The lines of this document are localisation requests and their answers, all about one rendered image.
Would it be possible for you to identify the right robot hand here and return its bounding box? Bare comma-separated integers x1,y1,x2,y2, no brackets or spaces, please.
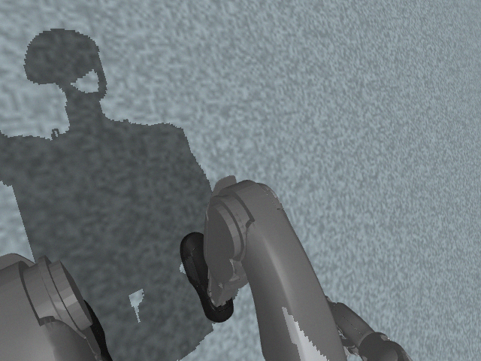
325,296,375,359

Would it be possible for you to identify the right robot foot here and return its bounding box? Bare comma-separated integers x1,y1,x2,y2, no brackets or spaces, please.
180,232,234,323

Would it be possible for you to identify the right robot arm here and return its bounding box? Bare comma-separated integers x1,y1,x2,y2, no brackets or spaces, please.
358,332,412,361

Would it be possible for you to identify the left robot foot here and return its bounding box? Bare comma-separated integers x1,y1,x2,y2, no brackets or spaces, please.
84,300,113,361

